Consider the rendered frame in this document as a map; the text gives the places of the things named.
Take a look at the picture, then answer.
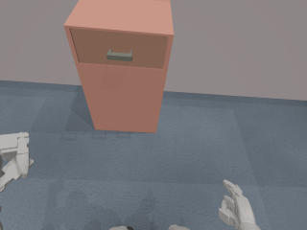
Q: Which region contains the right robot hand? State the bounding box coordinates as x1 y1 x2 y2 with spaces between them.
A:
219 180 256 230

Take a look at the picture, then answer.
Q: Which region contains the drawer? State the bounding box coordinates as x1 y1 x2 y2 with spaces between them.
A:
70 28 168 69

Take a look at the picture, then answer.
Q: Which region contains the cabinet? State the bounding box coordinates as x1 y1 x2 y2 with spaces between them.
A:
63 0 174 133

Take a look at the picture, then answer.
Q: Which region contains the left robot hand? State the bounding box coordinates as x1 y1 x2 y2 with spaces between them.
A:
0 132 34 193

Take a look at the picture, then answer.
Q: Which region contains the handle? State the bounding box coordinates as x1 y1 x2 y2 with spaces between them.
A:
106 48 132 61

